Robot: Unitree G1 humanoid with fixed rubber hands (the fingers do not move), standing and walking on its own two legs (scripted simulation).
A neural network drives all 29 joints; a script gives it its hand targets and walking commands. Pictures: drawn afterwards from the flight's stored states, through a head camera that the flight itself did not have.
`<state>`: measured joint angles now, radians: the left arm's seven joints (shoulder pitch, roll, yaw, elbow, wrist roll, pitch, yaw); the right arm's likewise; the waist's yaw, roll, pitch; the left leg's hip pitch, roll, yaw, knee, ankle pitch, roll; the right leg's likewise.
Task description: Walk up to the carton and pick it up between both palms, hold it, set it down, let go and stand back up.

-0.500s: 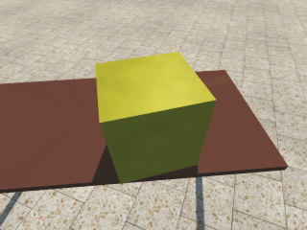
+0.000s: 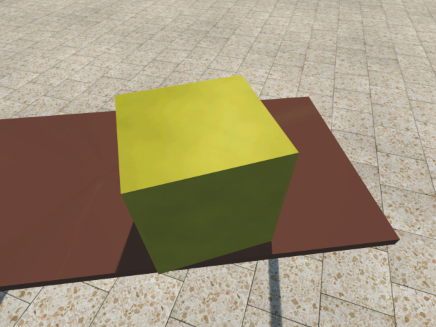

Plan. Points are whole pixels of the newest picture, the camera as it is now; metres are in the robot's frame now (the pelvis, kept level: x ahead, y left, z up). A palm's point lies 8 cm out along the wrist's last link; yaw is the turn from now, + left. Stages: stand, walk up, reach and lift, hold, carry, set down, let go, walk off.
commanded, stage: walk up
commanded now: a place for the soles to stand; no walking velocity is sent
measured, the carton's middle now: (200, 174) +0.41 +0.04 +0.07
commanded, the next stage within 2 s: none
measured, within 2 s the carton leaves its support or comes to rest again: neither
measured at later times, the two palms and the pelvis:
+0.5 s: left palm out of the picture +0.09 +0.32 -0.12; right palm out of the picture +0.07 -0.30 -0.11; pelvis +0.01 +0.01 -0.01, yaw -1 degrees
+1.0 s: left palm out of the picture +0.12 +0.35 -0.14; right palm out of the picture +0.11 -0.27 -0.11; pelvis +0.04 +0.04 -0.02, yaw -1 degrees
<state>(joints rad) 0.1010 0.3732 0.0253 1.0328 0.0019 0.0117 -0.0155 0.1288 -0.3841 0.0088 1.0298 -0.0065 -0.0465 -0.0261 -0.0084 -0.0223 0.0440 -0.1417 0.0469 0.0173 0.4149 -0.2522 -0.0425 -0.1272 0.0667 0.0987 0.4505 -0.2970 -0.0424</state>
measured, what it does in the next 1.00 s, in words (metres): steps on the spot: left foot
